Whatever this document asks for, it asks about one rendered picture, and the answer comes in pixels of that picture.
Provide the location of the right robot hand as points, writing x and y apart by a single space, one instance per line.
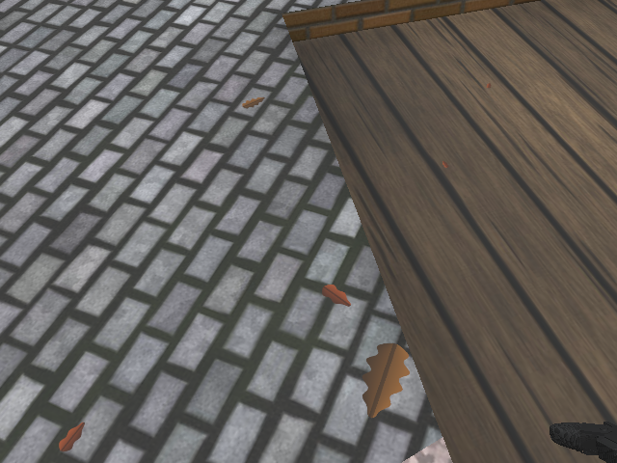
592 439

